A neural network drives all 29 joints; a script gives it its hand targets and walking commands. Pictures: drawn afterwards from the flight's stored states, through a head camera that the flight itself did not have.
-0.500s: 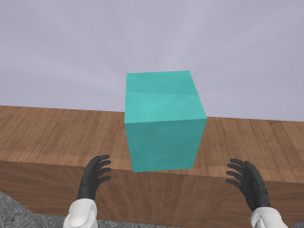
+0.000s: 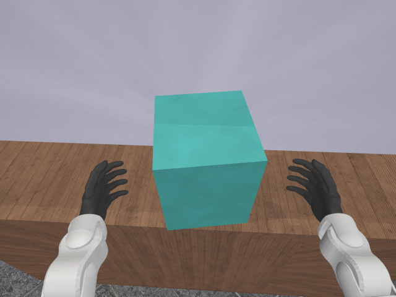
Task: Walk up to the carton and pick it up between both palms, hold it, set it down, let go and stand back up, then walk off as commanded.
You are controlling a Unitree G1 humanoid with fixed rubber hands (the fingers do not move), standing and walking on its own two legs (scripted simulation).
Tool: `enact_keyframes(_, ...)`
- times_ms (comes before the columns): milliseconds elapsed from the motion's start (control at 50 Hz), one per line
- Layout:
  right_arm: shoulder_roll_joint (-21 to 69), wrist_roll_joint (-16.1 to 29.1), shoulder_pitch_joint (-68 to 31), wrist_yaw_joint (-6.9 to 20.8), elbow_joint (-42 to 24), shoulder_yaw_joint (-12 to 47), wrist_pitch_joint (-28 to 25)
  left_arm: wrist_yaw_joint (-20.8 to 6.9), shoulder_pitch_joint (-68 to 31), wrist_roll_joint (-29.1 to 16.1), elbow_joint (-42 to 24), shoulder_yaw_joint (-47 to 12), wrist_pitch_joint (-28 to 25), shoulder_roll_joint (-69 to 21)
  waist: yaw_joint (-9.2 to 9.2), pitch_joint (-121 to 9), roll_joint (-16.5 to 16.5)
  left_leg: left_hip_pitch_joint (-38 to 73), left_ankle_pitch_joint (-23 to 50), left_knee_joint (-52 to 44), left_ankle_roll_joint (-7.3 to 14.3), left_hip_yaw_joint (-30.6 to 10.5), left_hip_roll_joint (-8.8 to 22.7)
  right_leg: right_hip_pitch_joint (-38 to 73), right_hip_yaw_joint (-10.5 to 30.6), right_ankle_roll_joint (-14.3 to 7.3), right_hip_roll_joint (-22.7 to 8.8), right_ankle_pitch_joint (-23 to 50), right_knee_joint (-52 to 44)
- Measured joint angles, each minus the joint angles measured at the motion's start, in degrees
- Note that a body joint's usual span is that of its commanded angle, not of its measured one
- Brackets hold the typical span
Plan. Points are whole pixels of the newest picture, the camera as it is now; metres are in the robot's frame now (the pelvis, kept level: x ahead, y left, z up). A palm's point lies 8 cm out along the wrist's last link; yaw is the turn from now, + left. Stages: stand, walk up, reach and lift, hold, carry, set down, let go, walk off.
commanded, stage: reach and lift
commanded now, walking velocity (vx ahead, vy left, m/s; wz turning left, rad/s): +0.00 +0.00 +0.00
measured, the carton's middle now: (203, 162) +0.43 +0.03 +0.02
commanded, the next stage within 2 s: none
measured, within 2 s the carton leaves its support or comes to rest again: neither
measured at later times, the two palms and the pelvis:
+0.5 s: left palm (104, 162) +0.33 +0.20 +0.14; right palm (320, 151) +0.37 -0.19 +0.13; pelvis -0.02 +0.00 +0.00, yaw +0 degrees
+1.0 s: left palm (105, 123) +0.40 +0.21 +0.17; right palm (311, 110) +0.44 -0.18 +0.17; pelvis -0.01 +0.00 +0.00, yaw +1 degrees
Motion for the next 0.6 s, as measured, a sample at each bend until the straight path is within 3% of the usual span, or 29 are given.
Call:
enact_keyframes(120,-1.6,1.0,-6.5,0.4,3.9,-0.7,2.5,0.2,-5.7,-0.1,1.6,1.0,3.7,0.3,-0.41,-0.5,0.0,-1.0,0.4,0.3,0.3,0.1,-0.2,-1.0,0.1,0.2,-0.2,0.5,0.1)
enact_keyframes(280,-2.4,1.3,-17.5,2.0,13.4,-1.0,6.0,1.2,-15.8,0.6,9.1,2.4,7.7,0.7,-0.46,-2.3,-1.0,-3.9,1.3,0.7,0.6,0.6,-0.3,-4.7,0.6,0.2,-0.3,0.9,1.7)
enact_keyframes(600,-3.5,1.9,-35.3,3.6,30.4,-1.1,6.5,1.7,-31.5,0.8,22.6,1.9,8.1,2.8,0.19,-5.0,-0.4,-8.8,1.4,1.8,0.5,-0.2,-0.4,-8.9,-0.2,0.4,-0.4,1.1,2.2)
